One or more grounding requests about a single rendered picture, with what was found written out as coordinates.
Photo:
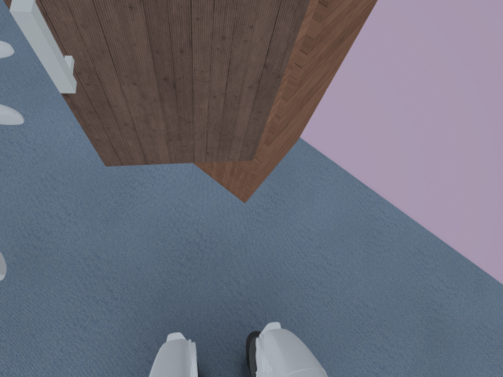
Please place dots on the robot left thigh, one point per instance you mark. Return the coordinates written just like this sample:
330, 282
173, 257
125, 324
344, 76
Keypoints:
176, 358

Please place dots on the robot left shin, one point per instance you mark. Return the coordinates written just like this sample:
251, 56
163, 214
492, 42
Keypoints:
176, 335

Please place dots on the left robot hand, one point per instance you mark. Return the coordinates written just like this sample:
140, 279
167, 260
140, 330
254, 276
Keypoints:
8, 116

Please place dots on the handle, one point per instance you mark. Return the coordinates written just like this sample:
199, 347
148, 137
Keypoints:
30, 20

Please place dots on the cupboard door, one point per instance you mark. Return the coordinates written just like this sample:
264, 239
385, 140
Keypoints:
174, 81

